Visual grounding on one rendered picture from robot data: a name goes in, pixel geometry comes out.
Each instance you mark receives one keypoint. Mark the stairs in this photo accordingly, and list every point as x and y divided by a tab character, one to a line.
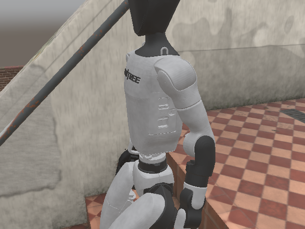
210	219

